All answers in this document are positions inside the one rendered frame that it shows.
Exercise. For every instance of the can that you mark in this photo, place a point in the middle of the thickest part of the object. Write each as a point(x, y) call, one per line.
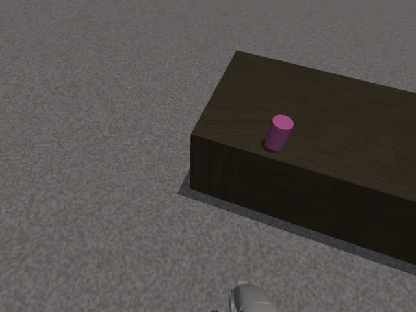
point(278, 133)

